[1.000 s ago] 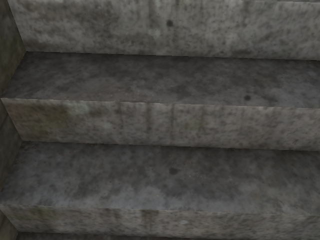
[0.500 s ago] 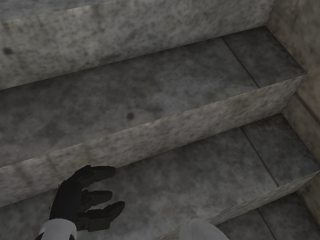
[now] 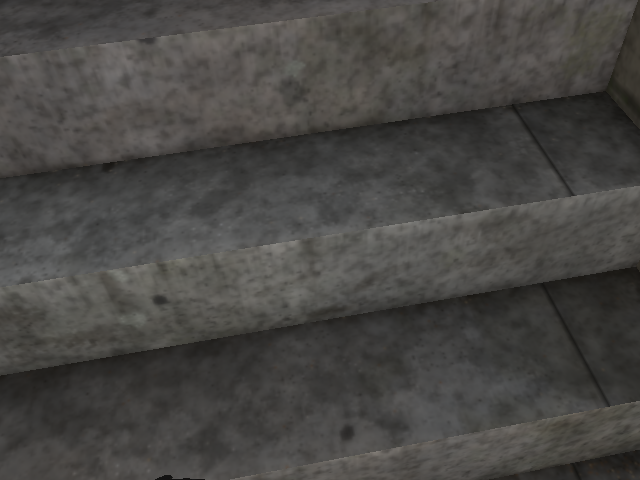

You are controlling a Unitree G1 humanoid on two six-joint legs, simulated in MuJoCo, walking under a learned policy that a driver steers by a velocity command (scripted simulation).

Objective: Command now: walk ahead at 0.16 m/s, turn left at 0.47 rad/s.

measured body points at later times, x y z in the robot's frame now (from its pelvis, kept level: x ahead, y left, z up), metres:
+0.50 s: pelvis +0.16 +0.14 +0.10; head +0.15 +0.13 +0.55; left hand +0.13 +0.39 -0.05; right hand +0.38 -0.02 -0.01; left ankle +0.19 +0.25 -0.53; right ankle +0.02 -0.04 -0.50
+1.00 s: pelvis +0.38 +0.20 +0.31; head +0.36 +0.20 +0.76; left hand +0.57 +0.43 +0.22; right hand +0.39 -0.04 +0.16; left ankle +0.24 +0.27 -0.36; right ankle +0.45 +0.12 -0.32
